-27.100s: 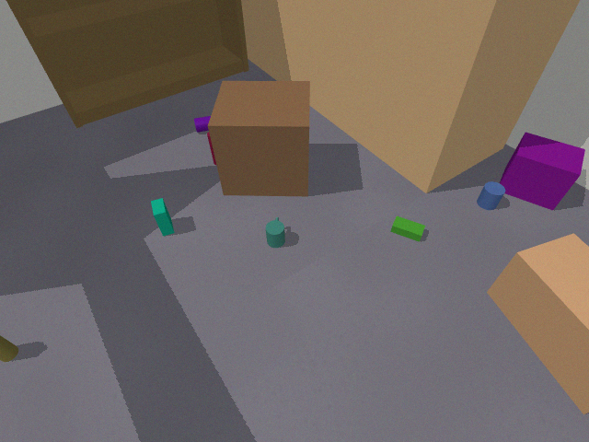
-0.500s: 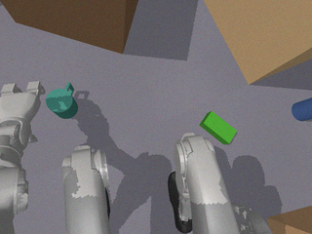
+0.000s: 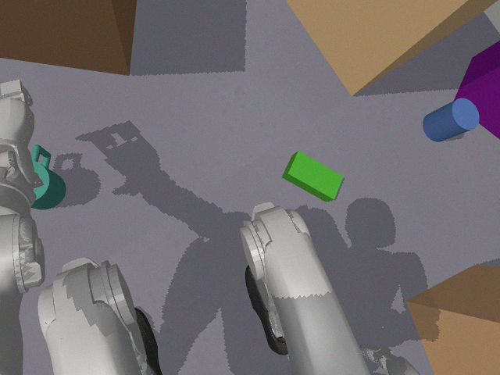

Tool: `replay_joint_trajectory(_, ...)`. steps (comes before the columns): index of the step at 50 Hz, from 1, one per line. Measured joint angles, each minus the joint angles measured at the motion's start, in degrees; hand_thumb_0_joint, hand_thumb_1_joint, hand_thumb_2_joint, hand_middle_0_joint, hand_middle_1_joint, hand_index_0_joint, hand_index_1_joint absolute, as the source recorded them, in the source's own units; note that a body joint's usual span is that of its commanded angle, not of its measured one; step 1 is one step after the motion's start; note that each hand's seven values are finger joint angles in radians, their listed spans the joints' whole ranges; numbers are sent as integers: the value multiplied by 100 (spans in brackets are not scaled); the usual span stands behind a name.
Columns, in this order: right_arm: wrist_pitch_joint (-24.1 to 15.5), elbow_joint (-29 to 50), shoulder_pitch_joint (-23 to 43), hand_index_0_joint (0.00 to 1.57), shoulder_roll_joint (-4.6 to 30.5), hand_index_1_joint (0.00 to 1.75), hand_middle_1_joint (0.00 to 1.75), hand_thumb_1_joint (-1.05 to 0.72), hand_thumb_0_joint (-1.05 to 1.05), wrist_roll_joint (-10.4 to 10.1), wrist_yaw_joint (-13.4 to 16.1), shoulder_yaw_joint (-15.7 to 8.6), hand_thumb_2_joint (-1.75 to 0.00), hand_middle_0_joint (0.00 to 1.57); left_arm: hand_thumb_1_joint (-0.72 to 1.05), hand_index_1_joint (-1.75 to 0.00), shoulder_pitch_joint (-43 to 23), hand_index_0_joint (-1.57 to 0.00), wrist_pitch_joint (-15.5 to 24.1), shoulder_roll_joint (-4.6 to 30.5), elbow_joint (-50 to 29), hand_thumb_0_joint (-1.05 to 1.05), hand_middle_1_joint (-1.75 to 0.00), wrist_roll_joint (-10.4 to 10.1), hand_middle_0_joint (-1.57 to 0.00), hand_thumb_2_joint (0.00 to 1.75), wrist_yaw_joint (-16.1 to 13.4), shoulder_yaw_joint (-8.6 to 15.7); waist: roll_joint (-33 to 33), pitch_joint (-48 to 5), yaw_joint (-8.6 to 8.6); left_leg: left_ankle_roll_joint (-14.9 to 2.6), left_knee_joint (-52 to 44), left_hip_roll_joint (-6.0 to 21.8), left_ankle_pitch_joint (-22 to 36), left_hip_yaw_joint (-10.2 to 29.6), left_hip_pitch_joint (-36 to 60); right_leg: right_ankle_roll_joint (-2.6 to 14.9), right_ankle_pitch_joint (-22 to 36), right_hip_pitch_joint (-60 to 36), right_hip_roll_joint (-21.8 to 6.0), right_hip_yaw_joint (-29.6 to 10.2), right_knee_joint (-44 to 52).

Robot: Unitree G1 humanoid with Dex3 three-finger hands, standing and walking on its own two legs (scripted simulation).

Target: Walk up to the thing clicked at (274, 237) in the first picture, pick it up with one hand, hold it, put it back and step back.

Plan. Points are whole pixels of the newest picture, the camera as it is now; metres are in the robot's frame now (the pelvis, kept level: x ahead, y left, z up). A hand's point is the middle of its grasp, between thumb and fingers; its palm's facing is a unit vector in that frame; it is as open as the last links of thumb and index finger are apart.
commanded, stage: approach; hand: left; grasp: from above
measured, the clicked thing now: (36, 177) +0.49 +0.27 -0.29
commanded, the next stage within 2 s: close in in 0.14 s
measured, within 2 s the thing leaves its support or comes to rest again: neither
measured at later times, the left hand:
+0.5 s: hand (1, 201) +0.43 +0.28 -0.18, palm faces -0.44 -0.06 -0.90, open 13.8 cm
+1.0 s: hand (19, 193) +0.45 +0.28 -0.24, palm faces -0.48 -0.11 -0.87, open 14.0 cm
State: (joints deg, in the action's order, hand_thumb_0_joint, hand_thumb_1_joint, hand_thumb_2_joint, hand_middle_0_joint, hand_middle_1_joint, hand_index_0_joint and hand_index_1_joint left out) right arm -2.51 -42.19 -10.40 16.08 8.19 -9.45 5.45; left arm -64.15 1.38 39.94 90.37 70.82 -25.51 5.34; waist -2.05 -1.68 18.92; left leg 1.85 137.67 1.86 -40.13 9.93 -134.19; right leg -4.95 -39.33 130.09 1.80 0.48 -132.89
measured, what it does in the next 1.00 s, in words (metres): stands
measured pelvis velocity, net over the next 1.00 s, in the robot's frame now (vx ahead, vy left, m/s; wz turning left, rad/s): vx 0.00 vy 0.00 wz -0.03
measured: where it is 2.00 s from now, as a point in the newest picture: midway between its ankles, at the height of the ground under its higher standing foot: (214, 348)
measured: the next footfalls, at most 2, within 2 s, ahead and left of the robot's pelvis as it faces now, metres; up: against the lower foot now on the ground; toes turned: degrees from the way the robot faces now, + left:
none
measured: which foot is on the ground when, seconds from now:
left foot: down 0.00-1.00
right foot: down 0.00-1.00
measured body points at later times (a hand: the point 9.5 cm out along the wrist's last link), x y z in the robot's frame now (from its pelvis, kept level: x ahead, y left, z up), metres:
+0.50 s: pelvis -0.01 +0.00 +0.00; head +0.22 +0.09 +0.38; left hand +0.45 +0.29 -0.13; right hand +0.11 -0.28 -0.10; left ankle +0.07 +0.14 -0.30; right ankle +0.10 -0.14 -0.30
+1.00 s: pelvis +0.00 +0.00 -0.02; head +0.27 +0.08 +0.33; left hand +0.47 +0.29 -0.19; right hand +0.01 -0.25 -0.11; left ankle +0.07 +0.14 -0.30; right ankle +0.10 -0.14 -0.30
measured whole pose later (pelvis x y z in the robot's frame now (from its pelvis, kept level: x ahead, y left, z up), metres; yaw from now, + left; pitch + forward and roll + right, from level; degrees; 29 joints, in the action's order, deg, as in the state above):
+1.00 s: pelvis +0.00 +0.00 -0.02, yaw -2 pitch +33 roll -10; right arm -7.1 -43.2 -10.0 15.7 13.2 -12.4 8.5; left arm -58.0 10.3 47.1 95.0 72.9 -30.3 8.7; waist 2.1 3.1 19.3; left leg 2.4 143.2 0.7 -40.5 12.7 -136.1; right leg -4.6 -39.6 130.7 2.1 2.2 -136.8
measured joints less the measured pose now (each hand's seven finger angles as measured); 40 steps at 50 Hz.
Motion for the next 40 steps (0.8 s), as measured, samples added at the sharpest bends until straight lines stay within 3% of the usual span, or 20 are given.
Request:
replay_joint_trajectory(5,93,53,-48,20,-41,30,29,-91,1,-91,-34,33,-89,20,-50,-104,577,-10,135,94,-388,0,-107,-378,-7,96,513,115,31,158,-193,0,-20,-7,10,21,130,2,12,-106,-6,22,-1)
replay_joint_trajectory(10,119,36,-42,21,-58,30,30,-91,1,-83,-44,-96,-89,21,-50,-105,1317,-10,671,77,-1051,0,-107,-499,-7,95,900,68,160,180,-540,87,13,-101,81,75,141,53,13,-155,-73,63,-62)
replay_joint_trajectory(14,122,0,32,21,-31,30,30,-91,1,-86,14,-355,-89,21,-50,-105,1892,-11,1132,-51,-1988,0,-108,-390,-8,95,772,-167,258,93,-827,141,34,-168,117,68,154,85,-20,-216,-128,54,-102)
replay_joint_trajectory(17,101,-102,219,21,5,30,30,-91,1,-62,106,-485,-89,20,-50,-104,1834,-11,1297,-188,-1952,0,-107,-227,-8,95,437,-426,332,-62,-916,101,13,-186,134,0,169,95,-44,-252,-154,1,-102)
replay_joint_trajectory(21,5,-125,576,20,45,30,29,-91,0,-6,193,-432,-89,20,-50,-103,1232,-11,1211,-252,-891,0,-106,105,-8,95,-17,-595,392,-235,-770,31,-14,-179,188,-45,107,140,-1,-213,-151,-22,-60)
replay_joint_trajectory(26,-185,-1,780,20,27,30,29,-91,0,76,188,-268,-89,20,-48,-104,548,-12,929,-151,25,0,-106,413,-9,98,-348,-507,459,-180,-453,-6,14,-183,263,-25,1,150,80,-145,-136,0,-44)
replay_joint_trajectory(32,-279,23,599,20,-7,30,29,-91,0,197,88,-50,-89,20,-46,-103,215,-11,677,73,538,0,-106,454,-8,96,-482,-277,473,-33,-134,-23,144,-179,251,41,-151,129,94,-28,-101,44,-110)
replay_joint_trajectory(40,-332,-90,154,20,-25,30,29,-90,0,321,-89,180,-89,20,-47,-103,471,-9,722,330,355,0,-104,314,-8,95,-554,96,420,282,-3,-24,359,-123,80,115,-190,68,14,26,-21,73,-252)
